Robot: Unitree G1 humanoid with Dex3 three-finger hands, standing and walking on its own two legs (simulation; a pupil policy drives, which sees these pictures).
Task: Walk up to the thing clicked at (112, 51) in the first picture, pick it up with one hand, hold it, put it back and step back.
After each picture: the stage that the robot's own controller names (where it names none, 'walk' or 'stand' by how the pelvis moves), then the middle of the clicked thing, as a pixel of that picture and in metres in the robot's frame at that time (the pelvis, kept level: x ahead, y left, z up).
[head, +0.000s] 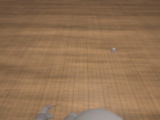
stand; (113, 50) +1.47 -0.47 -0.72
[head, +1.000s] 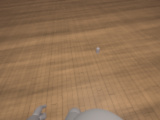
walk; (97, 50) +1.41 -0.03 -0.70
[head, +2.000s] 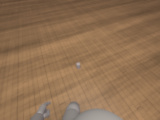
walk; (78, 65) +0.88 +0.24 -0.71
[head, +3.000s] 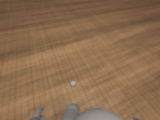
walk; (73, 84) +0.52 +0.21 -0.69
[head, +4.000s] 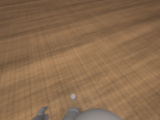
stand; (73, 97) +0.33 +0.21 -0.70
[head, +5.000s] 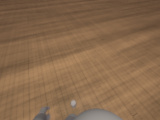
stand; (73, 104) +0.31 +0.19 -0.72
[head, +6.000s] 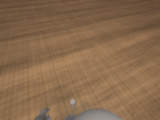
stand; (72, 102) +0.32 +0.19 -0.73
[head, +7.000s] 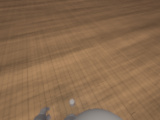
stand; (72, 102) +0.31 +0.20 -0.73
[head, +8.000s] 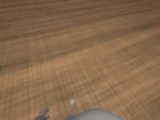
stand; (72, 103) +0.31 +0.19 -0.73
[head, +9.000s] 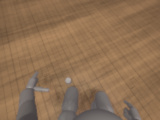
go down; (68, 81) +0.35 +0.21 -0.55
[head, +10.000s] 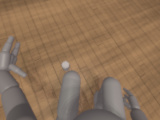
go down; (65, 66) +0.39 +0.23 -0.32
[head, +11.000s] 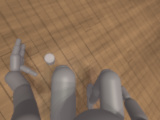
close in; (50, 59) +0.37 +0.26 -0.24
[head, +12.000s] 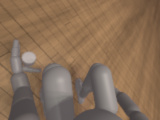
close; (29, 59) +0.37 +0.28 -0.21
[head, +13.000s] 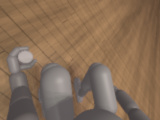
close; (25, 59) +0.37 +0.28 -0.22
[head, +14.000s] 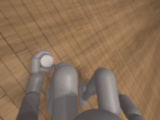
lift; (46, 62) +0.33 +0.25 -0.17
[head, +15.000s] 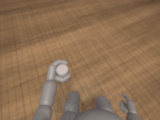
lift; (63, 73) +0.31 +0.19 +0.01
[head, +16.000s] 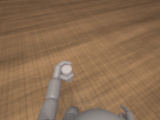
hold; (67, 73) +0.32 +0.17 +0.01
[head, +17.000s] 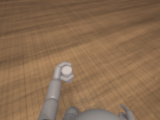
hold; (67, 74) +0.32 +0.17 +0.01
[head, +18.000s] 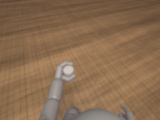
crouch; (69, 74) +0.32 +0.16 +0.02
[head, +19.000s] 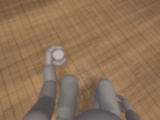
crouch; (59, 57) +0.41 +0.22 -0.08
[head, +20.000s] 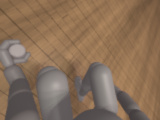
lower; (19, 53) +0.40 +0.30 -0.22
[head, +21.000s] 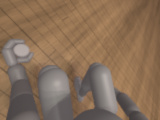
lower; (22, 53) +0.40 +0.30 -0.21
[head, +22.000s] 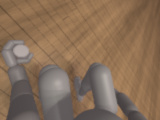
lower; (22, 53) +0.39 +0.30 -0.22
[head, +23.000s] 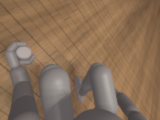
lower; (25, 55) +0.38 +0.29 -0.22
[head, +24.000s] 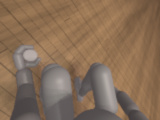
loosen; (30, 57) +0.37 +0.26 -0.22
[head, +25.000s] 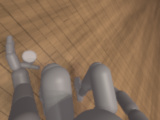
withdraw; (29, 58) +0.38 +0.27 -0.22
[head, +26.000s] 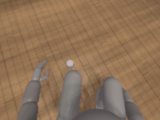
walk; (70, 64) +0.41 +0.21 -0.34
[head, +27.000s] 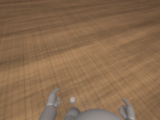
stand; (72, 101) +0.33 +0.17 -0.66
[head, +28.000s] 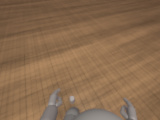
stand; (72, 99) +0.34 +0.19 -0.67
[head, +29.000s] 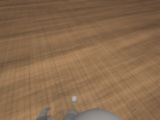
stand; (74, 99) +0.35 +0.17 -0.71
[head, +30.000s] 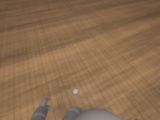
walk; (75, 92) +0.37 +0.15 -0.70
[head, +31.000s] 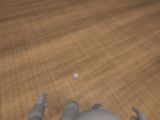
walk; (76, 76) +0.54 +0.17 -0.70
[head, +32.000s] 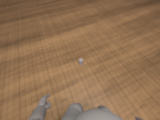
walk; (81, 61) +0.85 +0.20 -0.69
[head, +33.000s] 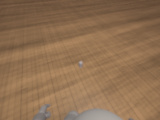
stand; (80, 64) +0.99 +0.19 -0.71
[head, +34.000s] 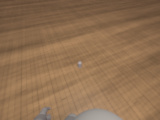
stand; (79, 64) +0.99 +0.20 -0.72
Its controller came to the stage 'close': yes
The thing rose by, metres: 0.72
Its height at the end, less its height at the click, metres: +0.00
